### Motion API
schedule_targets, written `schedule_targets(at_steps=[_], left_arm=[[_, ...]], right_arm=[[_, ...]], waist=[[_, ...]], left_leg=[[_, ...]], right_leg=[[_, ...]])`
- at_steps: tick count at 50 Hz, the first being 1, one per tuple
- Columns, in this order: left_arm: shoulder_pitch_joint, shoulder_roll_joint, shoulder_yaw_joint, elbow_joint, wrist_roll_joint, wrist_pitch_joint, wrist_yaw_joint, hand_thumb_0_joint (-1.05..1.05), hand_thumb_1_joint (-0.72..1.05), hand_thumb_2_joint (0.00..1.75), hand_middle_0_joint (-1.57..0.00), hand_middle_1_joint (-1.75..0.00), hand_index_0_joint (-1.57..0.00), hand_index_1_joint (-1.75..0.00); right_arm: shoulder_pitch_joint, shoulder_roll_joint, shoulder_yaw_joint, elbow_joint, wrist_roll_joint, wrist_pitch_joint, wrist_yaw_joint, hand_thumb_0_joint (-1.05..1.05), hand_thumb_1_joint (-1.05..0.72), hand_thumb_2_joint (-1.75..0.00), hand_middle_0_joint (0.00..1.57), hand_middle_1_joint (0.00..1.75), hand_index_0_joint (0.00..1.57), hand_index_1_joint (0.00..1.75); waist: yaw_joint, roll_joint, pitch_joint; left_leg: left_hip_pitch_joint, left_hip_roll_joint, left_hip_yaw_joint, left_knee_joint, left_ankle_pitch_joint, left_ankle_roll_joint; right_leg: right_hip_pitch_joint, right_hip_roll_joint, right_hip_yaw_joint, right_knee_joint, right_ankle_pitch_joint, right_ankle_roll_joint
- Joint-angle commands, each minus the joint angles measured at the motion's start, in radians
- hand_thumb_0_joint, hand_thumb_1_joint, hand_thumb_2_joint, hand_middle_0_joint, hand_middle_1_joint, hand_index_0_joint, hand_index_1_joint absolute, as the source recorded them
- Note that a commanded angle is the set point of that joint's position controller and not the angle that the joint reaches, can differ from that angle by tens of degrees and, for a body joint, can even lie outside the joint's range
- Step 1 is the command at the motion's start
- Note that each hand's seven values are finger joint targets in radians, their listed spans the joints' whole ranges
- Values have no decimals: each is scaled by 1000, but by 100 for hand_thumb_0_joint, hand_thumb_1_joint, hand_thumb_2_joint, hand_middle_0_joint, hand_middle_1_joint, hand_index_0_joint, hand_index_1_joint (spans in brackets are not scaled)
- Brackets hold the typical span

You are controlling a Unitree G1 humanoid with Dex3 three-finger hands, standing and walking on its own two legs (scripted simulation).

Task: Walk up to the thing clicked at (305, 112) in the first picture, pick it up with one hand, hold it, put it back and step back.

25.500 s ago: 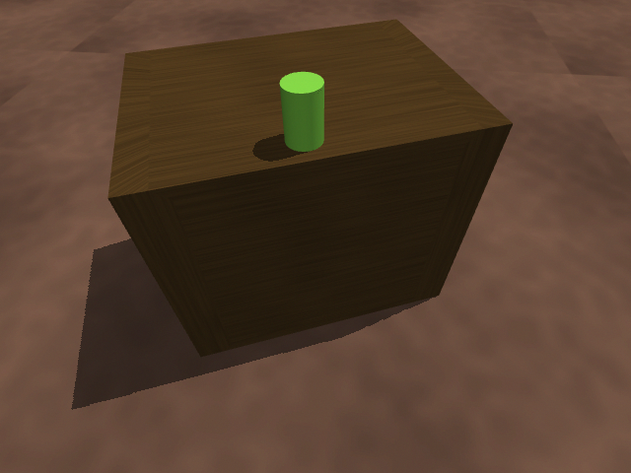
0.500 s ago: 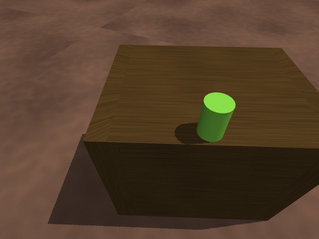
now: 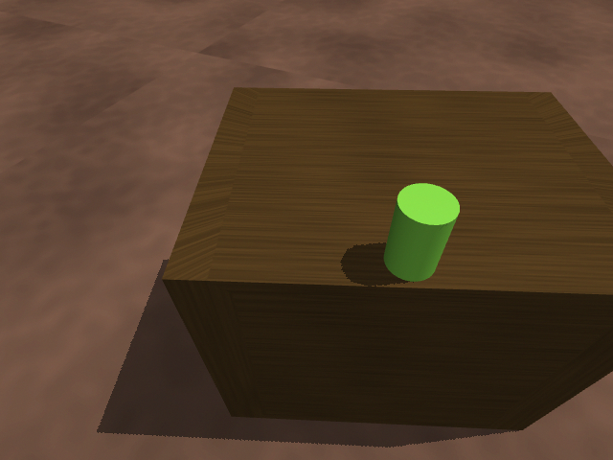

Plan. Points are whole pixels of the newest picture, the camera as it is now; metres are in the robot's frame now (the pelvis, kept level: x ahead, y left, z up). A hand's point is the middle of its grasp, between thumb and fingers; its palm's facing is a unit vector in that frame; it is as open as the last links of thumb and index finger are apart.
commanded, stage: home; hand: right
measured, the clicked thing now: (418, 234) +0.44 -0.15 +0.04
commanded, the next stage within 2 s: stand in 0.64 s
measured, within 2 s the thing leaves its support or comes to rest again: neither
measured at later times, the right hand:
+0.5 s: hand out of the picture +0.08 -0.25 -0.15, palm faces -0.04 +0.93 -0.35, open 17.2 cm
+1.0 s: hand out of the picture +0.07 -0.26 -0.16, palm faces -0.04 +0.94 -0.35, open 13.8 cm
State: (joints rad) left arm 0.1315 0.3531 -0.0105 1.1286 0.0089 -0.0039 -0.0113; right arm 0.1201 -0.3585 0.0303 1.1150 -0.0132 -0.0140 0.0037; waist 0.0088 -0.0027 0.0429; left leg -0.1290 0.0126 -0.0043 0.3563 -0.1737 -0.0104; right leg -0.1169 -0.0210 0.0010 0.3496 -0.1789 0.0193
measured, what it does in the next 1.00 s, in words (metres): stands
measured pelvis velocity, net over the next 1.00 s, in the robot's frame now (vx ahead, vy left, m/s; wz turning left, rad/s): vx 0.00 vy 0.00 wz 0.00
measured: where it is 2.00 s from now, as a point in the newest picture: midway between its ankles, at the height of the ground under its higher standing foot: outside the picture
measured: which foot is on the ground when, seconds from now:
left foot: down 0.00-1.00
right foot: down 0.00-1.00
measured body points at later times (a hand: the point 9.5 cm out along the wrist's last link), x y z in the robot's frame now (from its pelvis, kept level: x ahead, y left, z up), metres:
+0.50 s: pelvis +0.01 +0.00 +0.00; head +0.01 +0.00 +0.45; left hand +0.08 +0.30 -0.13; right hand +0.08 -0.30 -0.13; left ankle +0.02 +0.13 -0.75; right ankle +0.01 -0.13 -0.75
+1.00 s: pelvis +0.00 +0.00 +0.00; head +0.01 +0.00 +0.45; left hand +0.07 +0.30 -0.13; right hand +0.07 -0.30 -0.13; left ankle +0.02 +0.13 -0.75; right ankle +0.01 -0.13 -0.75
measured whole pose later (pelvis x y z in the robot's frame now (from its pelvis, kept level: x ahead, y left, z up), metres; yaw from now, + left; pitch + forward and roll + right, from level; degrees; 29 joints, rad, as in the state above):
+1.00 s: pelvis +0.00 +0.00 +0.00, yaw +0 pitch -3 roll +0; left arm 0.13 0.35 0.00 1.13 0.01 0.00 -0.01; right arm 0.13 -0.35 0.01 1.13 -0.01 -0.01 0.00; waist 0.00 0.00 0.06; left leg -0.11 0.01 -0.01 0.33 -0.16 -0.01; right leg -0.10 -0.02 0.00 0.32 -0.17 0.02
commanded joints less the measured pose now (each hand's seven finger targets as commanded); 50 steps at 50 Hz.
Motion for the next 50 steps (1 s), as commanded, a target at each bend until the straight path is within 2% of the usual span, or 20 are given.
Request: schedule_targets(at_steps=[1,5,8,12,18,24,28,32,37,39,40,43,45,46,47,48,50], left_arm=[[-31,216,43,-42,4,-18,17,0,90,90,-20,-30,-20,-30],[-39,213,42,-48,5,-22,17,0,90,90,-20,-30,-20,-30],[-39,212,42,-49,5,-22,19,0,90,90,-20,-30,-20,-30],[-44,212,43,-42,3,-17,18,0,90,90,-20,-30,-20,-30],[-45,214,43,-43,4,-16,20,0,90,90,-20,-30,-20,-30],[-46,209,43,-45,2,-16,20,0,90,90,-20,-30,-20,-30],[-49,214,45,-49,5,-19,20,0,90,90,-20,-30,-20,-30],[-48,208,42,-47,3,-18,20,0,90,90,-20,-30,-20,-30],[-44,212,43,-53,4,-19,19,0,90,90,-20,-30,-20,-30],[-50,213,44,-54,3,-19,19,0,90,90,-20,-30,-20,-30],[-45,213,45,-54,2,-20,18,0,90,90,-20,-30,-20,-30],[-43,210,44,-55,3,-20,19,0,90,90,-20,-30,-20,-30],[-44,215,46,-51,4,-18,19,0,90,90,-20,-30,-20,-30],[-44,218,47,-56,5,-19,19,0,90,90,-20,-30,-20,-30],[-38,213,46,-53,4,-17,17,0,90,90,-20,-30,-20,-30],[-34,211,45,-54,5,-18,17,0,90,90,-20,-30,-20,-30],[-34,213,45,-59,7,-21,18,0,90,90,-20,-30,-20,-30]], right_arm=[[-31,-216,-48,-50,1,-18,-15,0,52,-7,6,6,6,6],[-31,-219,-50,-50,3,-22,-15,0,51,-8,6,6,6,6],[-36,-220,-51,-49,3,-22,-18,0,50,-8,6,6,6,6],[-33,-217,-50,-41,3,-18,-20,0,52,-7,6,6,6,6],[-34,-217,-53,-39,3,-19,-20,0,51,-8,6,6,6,6],[-30,-215,-54,-36,1,-15,-19,0,50,-8,6,6,6,6],[-33,-215,-56,-42,1,-17,-18,0,51,-8,6,6,6,6],[-30,-211,-56,-40,3,-17,-17,0,50,-8,6,6,6,6],[-37,-213,-60,-44,4,-17,-17,0,51,-8,6,6,6,6],[-36,-206,-58,-43,3,-17,-16,0,35,-24,20,22,20,22],[-32,-214,-61,-40,3,-16,-17,0,27,-32,20,30,20,30],[-28,-211,-61,-41,2,-15,-15,0,3,-56,20,30,20,30],[-21,-209,-62,-38,0,-11,-15,0,-13,-72,20,30,20,30],[-27,-214,-65,-40,0,-12,-15,0,-21,-80,20,30,20,30],[-22,-210,-62,-37,2,-12,-14,0,-29,-88,20,30,20,30],[-30,-214,-65,-38,1,-12,-13,0,-37,-90,20,30,20,30],[-28,-211,-65,-42,2,-14,-13,0,-53,-90,20,30,20,30]], waist=[[-6,6,-31],[-10,1,-60],[-8,11,-80],[-7,7,-62],[-7,1,-60],[-7,7,-40],[-9,2,-64],[-8,-1,-34],[-8,4,-49],[-7,-1,-42],[-7,3,-47],[-10,1,-27],[-13,-3,-7],[-11,1,-28],[-12,3,-10],[-10,8,-13],[-10,6,-46]], left_leg=[[-24,102,-101,-79,29,35],[9,110,-97,-64,131,35],[18,113,-95,-58,165,36],[15,111,-91,-69,125,34],[25,114,-95,-73,164,28],[6,108,-91,-84,101,28],[23,114,-91,-75,124,32],[7,111,-98,-91,93,29],[24,113,-96,-85,95,32],[14,111,-94,-90,92,30],[18,112,-93,-88,80,33],[5,108,-95,-96,52,30],[-10,103,-95,-102,-15,32],[4,108,-96,-96,10,34],[-11,102,-100,-104,-12,29],[-7,105,-100,-101,-9,32],[12,110,-97,-89,40,34]], right_leg=[[-2,-98,96,-77,33,-39],[16,-102,88,-73,116,-35],[38,-107,84,-65,160,-32],[30,-105,83,-72,124,-32],[28,-103,74,-68,134,-34],[21,-102,78,-87,86,-33],[31,-110,83,-81,113,-36],[12,-102,75,-89,65,-33],[13,-104,77,-85,73,-37],[14,-104,78,-84,71,-38],[16,-107,84,-90,69,-38],[-1,-102,79,-95,39,-35],[-16,-99,83,-105,-24,-36],[-2,-105,87,-99,5,-41],[-20,-97,80,-102,-24,-37],[-13,-99,82,-102,-27,-39],[2,-105,86,-94,41,-40]])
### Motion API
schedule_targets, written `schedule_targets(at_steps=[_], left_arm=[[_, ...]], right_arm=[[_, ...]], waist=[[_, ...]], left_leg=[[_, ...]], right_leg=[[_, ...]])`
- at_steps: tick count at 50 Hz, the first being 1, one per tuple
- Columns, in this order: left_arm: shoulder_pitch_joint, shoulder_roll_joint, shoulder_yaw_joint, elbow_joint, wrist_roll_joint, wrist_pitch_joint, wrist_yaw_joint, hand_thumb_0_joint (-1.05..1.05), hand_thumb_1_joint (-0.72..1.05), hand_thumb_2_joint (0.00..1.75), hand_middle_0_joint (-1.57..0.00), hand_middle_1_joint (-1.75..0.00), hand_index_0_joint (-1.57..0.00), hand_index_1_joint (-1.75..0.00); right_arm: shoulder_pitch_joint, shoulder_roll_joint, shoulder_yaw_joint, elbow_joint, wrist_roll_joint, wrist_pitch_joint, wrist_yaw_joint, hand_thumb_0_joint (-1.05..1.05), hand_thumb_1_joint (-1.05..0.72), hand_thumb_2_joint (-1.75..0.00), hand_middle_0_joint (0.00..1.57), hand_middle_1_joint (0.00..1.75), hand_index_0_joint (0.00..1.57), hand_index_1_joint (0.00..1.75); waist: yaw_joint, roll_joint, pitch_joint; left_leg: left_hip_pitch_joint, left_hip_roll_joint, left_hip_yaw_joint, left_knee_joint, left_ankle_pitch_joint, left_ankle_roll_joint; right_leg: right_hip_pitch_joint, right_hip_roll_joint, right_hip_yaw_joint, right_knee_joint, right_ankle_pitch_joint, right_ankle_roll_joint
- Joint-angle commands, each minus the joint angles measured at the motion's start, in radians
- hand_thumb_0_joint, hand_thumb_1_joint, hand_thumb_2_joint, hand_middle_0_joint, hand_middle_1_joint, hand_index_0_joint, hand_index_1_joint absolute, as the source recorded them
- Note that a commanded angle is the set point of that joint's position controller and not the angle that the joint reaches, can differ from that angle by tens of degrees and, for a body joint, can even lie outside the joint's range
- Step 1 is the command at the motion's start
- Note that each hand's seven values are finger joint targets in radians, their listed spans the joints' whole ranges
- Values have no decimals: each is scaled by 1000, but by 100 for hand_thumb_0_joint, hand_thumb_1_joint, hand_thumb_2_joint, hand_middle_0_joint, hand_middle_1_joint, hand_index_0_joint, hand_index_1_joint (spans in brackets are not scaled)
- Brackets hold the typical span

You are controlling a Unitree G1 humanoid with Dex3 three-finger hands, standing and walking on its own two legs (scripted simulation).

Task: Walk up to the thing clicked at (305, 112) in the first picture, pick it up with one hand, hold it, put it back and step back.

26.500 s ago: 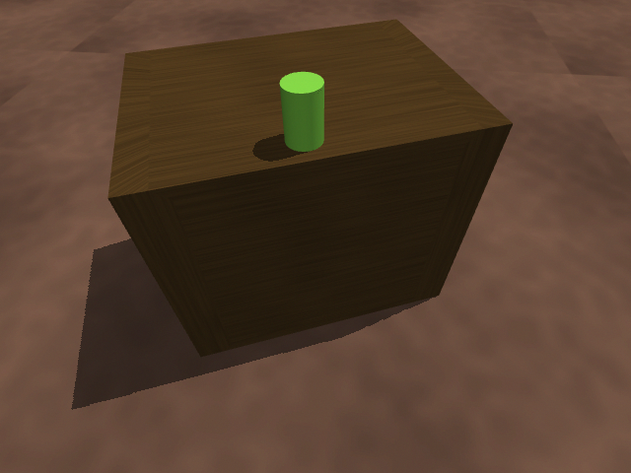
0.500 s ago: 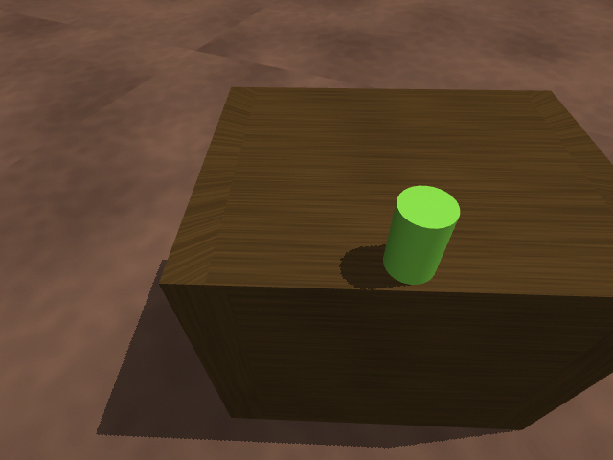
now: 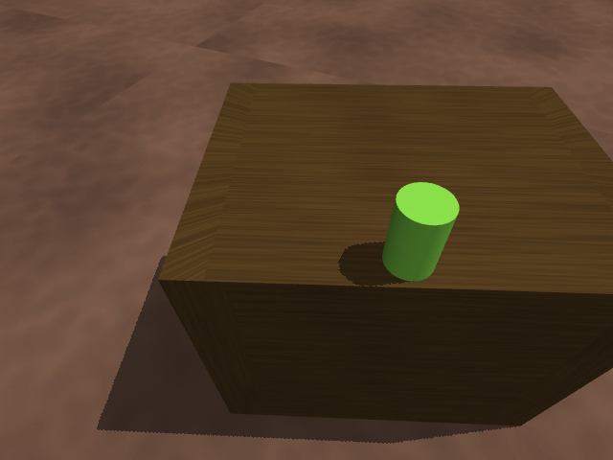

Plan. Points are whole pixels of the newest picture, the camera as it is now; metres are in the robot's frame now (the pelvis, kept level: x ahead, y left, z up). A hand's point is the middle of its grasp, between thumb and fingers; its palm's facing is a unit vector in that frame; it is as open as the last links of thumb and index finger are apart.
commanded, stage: stand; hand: right
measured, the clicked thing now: (416, 233) +0.44 -0.15 +0.04
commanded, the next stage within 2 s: none
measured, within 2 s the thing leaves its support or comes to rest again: neither
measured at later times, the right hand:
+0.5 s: hand out of the picture +0.08 -0.25 -0.16, palm faces -0.04 +0.94 -0.34, open 7.5 cm
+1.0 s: hand out of the picture +0.08 -0.26 -0.16, palm faces -0.03 +0.94 -0.34, open 7.4 cm
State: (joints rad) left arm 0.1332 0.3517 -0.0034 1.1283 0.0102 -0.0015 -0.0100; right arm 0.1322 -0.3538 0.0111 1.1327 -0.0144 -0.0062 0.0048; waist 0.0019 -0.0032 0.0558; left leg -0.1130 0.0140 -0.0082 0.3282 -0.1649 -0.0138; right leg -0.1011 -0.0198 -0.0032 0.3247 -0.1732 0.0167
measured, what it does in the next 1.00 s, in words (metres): stands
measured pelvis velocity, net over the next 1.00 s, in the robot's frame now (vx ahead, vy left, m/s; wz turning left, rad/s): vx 0.01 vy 0.00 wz -0.01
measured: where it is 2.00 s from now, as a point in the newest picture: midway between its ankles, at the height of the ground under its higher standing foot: outside the picture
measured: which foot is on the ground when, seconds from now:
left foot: down 0.00-1.00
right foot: down 0.00-1.00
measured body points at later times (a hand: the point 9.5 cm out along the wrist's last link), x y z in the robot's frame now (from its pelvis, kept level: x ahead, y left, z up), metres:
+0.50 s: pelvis +0.01 +0.00 +0.00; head +0.02 +0.00 +0.45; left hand +0.08 +0.30 -0.13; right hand +0.08 -0.30 -0.13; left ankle +0.01 +0.13 -0.75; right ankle +0.01 -0.13 -0.75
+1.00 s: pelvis +0.01 +0.00 +0.00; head +0.02 -0.01 +0.45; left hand +0.08 +0.30 -0.13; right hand +0.08 -0.31 -0.14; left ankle +0.01 +0.13 -0.75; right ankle +0.01 -0.13 -0.75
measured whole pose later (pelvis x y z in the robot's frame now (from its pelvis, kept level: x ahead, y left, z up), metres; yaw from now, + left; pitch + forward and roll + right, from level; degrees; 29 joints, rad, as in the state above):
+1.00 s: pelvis +0.01 +0.00 +0.00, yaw +0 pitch -3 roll +0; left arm 0.13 0.35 0.00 1.12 0.01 0.00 -0.01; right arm 0.12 -0.35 0.01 1.13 -0.01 -0.01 0.00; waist 0.01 0.00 0.06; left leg -0.09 0.02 0.00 0.31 -0.17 -0.02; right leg -0.09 -0.02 0.00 0.32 -0.19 0.01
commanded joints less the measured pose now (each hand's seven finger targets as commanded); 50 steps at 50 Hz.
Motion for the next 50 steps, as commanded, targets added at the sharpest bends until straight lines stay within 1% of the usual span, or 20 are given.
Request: schedule_targets(at_steps=[1,3,4,5,6,9,11,13,16,19,21,22,26,30,31,32,35,40,44,50], left_arm=[[-40,218,39,-58,3,-24,17,0,90,90,-20,-30,-20,-30],[-43,217,39,-59,3,-25,19,0,90,90,-20,-30,-20,-30],[-37,215,39,-60,3,-26,18,0,90,90,-20,-30,-20,-30],[-43,217,39,-58,0,-25,18,0,90,90,-20,-30,-20,-30],[-36,213,38,-59,2,-25,17,0,90,90,-20,-30,-20,-30],[-39,214,39,-57,1,-21,18,0,90,90,-20,-30,-20,-30],[-29,210,36,-56,0,-22,17,0,90,90,-20,-30,-20,-30],[-33,212,36,-60,1,-23,17,0,90,90,-20,-30,-20,-30],[-36,215,38,-62,0,-23,19,0,90,90,-20,-30,-20,-30],[-37,211,35,-63,0,-25,20,0,90,90,-20,-30,-20,-30],[-42,215,38,-61,0,-23,21,0,90,90,-20,-30,-20,-30],[-35,209,35,-63,0,-23,21,0,90,90,-20,-30,-20,-30],[-40,214,38,-63,1,-24,21,0,90,90,-20,-30,-20,-30],[-50,216,40,-62,-2,-22,20,0,90,90,-20,-30,-20,-30],[-43,211,39,-65,-1,-23,19,0,90,90,-20,-30,-20,-30],[-40,213,40,-67,2,-24,18,0,90,90,-20,-30,-20,-30],[-47,217,41,-69,2,-24,19,0,90,90,-20,-30,-20,-30],[-42,212,39,-64,-1,-25,20,0,90,90,-20,-30,-20,-30],[-45,215,41,-66,-1,-23,19,0,90,90,-20,-30,-20,-30],[-45,218,42,-66,-1,-24,20,0,90,90,-20,-30,-20,-30]], right_arm=[[-35,-213,-44,-58,4,-22,-14,0,-61,-90,20,30,20,30],[-39,-208,-43,-61,3,-22,-14,0,-77,-90,20,30,20,30],[-33,-217,-44,-60,3,-22,-16,0,-85,-90,20,30,20,30],[-31,-212,-43,-57,5,-23,-16,0,-90,-90,20,30,20,30],[-38,-219,-44,-57,3,-22,-17,0,-90,-90,20,30,20,30],[-38,-215,-45,-58,3,-23,-17,0,-90,-90,20,30,20,30],[-35,-216,-44,-54,5,-21,-16,0,-90,-90,20,30,20,30],[-36,-213,-42,-57,5,-23,-15,0,-90,-90,20,30,20,30],[-30,-212,-42,-58,4,-23,-17,0,-90,-90,20,30,20,30],[-37,-215,-45,-58,6,-23,-18,0,-90,-90,20,30,20,30],[-34,-212,-43,-57,4,-22,-19,0,-90,-90,20,30,20,30],[-41,-217,-44,-59,5,-21,-18,0,-90,-90,20,30,20,30],[-38,-211,-43,-61,5,-21,-17,0,-90,-90,20,30,20,30],[-36,-207,-42,-57,4,-21,-17,0,-90,-90,20,30,20,30],[-40,-213,-44,-58,4,-22,-16,0,-90,-90,20,30,20,30],[-47,-220,-48,-63,2,-23,-17,0,-90,-90,20,30,20,30],[-52,-215,-48,-65,4,-25,-18,0,-90,-90,20,30,20,30],[-47,-209,-45,-61,6,-25,-16,0,-90,-90,20,30,20,30],[-49,-212,-48,-61,5,-24,-17,0,-90,-90,20,30,20,30],[-42,-210,-46,-61,5,-25,-17,0,-90,-90,20,30,20,30]], waist=[[-8,5,-50],[-5,-5,-61],[-4,1,-66],[-6,-7,-50],[-2,9,-64],[-3,5,-57],[1,7,-58],[-2,8,-75],[-4,2,-75],[-4,-6,-86],[-5,-4,-63],[-1,5,-72],[-3,0,-72],[-4,3,-40],[0,8,-47],[2,10,-69],[0,6,-88],[-1,-1,-62],[-2,5,-71],[-1,-3,-65]], left_leg=[[-13,105,-94,-67,26,35],[-4,110,-94,-61,73,35],[2,107,-88,-56,73,37],[-8,108,-93,-63,71,32],[6,109,-89,-53,72,36],[-6,108,-91,-59,80,31],[3,111,-92,-55,77,35],[10,113,-89,-50,116,33],[10,111,-84,-50,127,33],[31,117,-88,-41,172,32],[14,114,-87,-50,134,31],[27,115,-86,-44,147,33],[17,114,-84,-48,142,31],[-6,108,-84,-67,91,26],[2,110,-87,-64,87,27],[17,113,-82,-55,115,33],[34,118,-83,-50,147,31],[27,115,-84,-60,131,30],[32,115,-83,-59,120,29],[31,113,-78,-60,128,29]], right_leg=[[-14,-106,90,-70,36,-37],[-6,-106,84,-58,60,-35],[-5,-109,89,-62,76,-34],[-7,-105,85,-63,52,-35],[-6,-108,88,-62,68,-36],[-3,-105,84,-57,65,-39],[-3,-107,86,-60,60,-38],[8,-109,84,-54,100,-38],[10,-110,85,-51,119,-36],[12,-111,78,-44,154,-34],[4,-107,79,-51,124,-34],[5,-109,79,-52,134,-34],[18,-111,79,-51,139,-32],[1,-107,83,-62,86,-34],[0,-107,81,-63,76,-34],[8,-112,84,-59,114,-37],[17,-112,83,-50,133,-40],[-4,-106,79,-55,116,-35],[1,-109,85,-53,110,-40],[-2,-109,89,-54,128,-38]])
